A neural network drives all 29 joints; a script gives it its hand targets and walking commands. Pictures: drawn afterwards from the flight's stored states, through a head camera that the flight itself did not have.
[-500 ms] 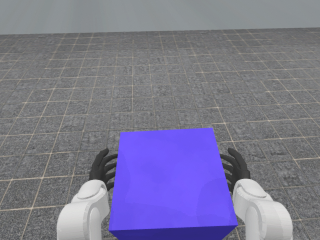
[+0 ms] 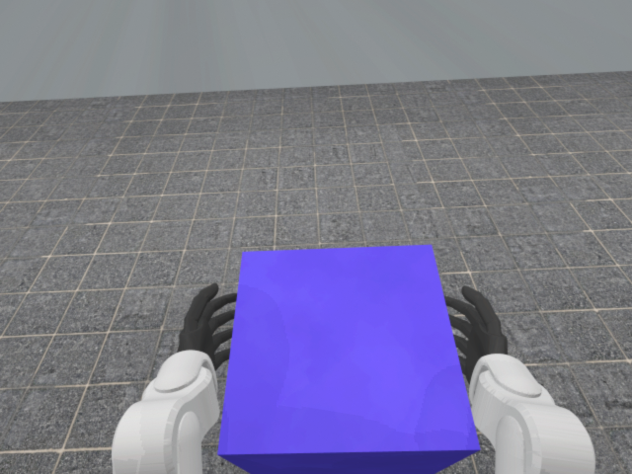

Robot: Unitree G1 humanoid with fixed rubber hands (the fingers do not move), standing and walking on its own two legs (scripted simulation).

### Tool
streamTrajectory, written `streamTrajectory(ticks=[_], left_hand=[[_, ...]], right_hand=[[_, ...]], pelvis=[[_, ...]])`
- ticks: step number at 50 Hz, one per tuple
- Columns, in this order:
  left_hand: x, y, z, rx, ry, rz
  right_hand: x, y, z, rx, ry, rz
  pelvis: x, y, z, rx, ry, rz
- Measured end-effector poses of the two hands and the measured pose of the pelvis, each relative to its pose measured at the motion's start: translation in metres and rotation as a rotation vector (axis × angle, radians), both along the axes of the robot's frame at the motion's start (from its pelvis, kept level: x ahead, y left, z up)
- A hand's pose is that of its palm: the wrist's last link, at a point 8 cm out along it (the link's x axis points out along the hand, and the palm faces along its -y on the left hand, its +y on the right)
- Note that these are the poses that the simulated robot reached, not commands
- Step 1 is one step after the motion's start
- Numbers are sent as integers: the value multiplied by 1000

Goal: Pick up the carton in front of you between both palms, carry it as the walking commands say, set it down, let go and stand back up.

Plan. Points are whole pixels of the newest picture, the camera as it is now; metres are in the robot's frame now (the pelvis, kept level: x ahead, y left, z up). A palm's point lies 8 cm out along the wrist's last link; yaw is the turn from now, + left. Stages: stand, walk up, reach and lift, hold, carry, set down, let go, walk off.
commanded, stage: carry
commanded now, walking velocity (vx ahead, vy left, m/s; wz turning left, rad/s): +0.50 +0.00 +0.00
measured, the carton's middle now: (340, 374) +0.24 +0.00 +0.03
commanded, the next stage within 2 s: none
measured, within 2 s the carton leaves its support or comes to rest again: neither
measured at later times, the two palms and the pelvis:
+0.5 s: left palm (238, 176) +0.56 +0.16 +0.09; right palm (418, 175) +0.55 -0.14 +0.09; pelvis +0.33 +0.01 +0.00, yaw -2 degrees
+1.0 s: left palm (264, 88) +0.84 +0.14 +0.12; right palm (405, 89) +0.83 -0.16 +0.11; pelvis +0.60 -0.01 +0.01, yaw -1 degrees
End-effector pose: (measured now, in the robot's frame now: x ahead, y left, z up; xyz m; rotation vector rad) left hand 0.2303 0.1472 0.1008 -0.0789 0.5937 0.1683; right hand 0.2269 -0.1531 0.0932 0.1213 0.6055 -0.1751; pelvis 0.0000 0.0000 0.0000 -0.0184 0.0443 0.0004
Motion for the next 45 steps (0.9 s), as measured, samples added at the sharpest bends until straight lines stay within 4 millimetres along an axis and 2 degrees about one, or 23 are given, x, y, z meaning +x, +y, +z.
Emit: streamTrajectory(ticks=[4,8,13,17,21,25,27,29,33,37,41,45], left_hand=[[43,-9,-4,6,84,27],[84,-13,10,8,85,44],[148,-17,29,11,32,27],[206,-17,33,9,4,-1],[267,-7,19,-2,14,-18],[334,10,-11,-28,37,-29],[364,15,-24,-39,83,-39],[389,18,-27,-39,127,-52],[435,19,-17,-43,136,-77],[478,20,-4,-52,92,-73],[517,18,8,-54,43,-39],[558,8,18,-37,-4,-13]], right_hand=[[51,-9,-5,5,84,27],[97,-12,7,10,86,45],[157,-17,25,9,33,28],[207,-16,30,4,6,1],[263,-7,21,-9,17,-16],[326,10,-1,-35,41,-27],[353,16,-11,-51,86,-33],[373,18,-14,-51,130,-46],[412,20,-2,-55,140,-75],[458,21,15,-64,95,-63],[506,19,26,-63,45,-33],[554,8,29,-41,-4,-9]], pelvis=[[42,-14,14,21,10,18],[86,-21,29,42,20,13],[149,-21,36,54,27,-1],[206,-14,34,49,24,-10],[268,-2,22,35,17,-18],[334,15,1,30,-2,-39],[359,22,1,38,-1,-47],[379,27,9,27,5,-57],[421,33,26,1,17,-57],[464,31,35,-18,23,-43],[508,22,36,-13,19,-34],[554,8,27,8,6,-27]])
